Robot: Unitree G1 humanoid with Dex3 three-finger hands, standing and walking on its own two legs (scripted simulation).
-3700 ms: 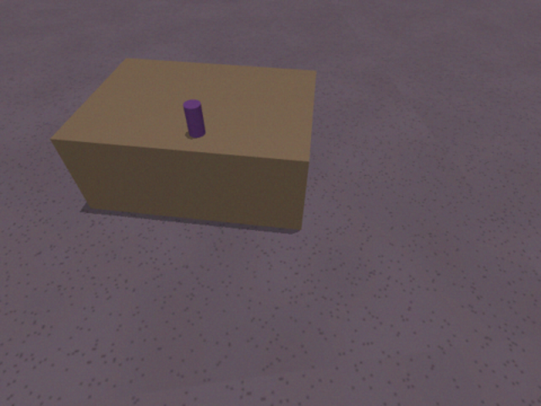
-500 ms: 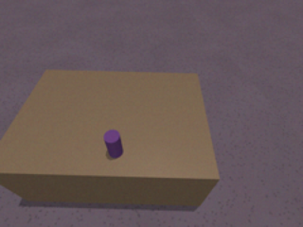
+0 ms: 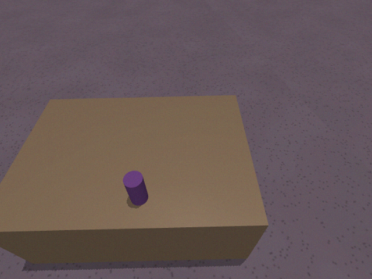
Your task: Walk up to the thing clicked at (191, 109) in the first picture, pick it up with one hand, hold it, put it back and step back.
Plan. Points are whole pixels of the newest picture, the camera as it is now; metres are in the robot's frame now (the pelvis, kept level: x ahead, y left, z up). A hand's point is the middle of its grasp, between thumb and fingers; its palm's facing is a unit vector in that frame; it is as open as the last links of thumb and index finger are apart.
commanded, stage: walk up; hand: left
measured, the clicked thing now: (136, 188) +0.49 +0.21 -0.27
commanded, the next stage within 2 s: stand in 1.04 s
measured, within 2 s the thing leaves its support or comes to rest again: neither
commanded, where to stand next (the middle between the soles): +0.06 -0.01 m, yaw +1 degrees
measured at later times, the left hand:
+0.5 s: hand out of the picture +0.12 +0.25 -0.14, palm faces -0.03 -0.95 -0.31, open 7.4 cm
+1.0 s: hand out of the picture +0.09 +0.26 -0.14, palm faces +0.00 -0.95 -0.32, open 7.4 cm
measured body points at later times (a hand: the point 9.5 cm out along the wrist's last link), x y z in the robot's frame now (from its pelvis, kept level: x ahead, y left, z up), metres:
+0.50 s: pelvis +0.01 +0.00 +0.02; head +0.03 +0.01 +0.47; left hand +0.12 +0.29 -0.12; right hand +0.08 -0.31 -0.11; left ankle +0.07 +0.14 -0.73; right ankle -0.02 -0.13 -0.73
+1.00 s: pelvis +0.02 +0.01 +0.02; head +0.03 +0.01 +0.47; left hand +0.09 +0.31 -0.12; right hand +0.12 -0.29 -0.11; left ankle +0.07 +0.14 -0.73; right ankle -0.02 -0.13 -0.73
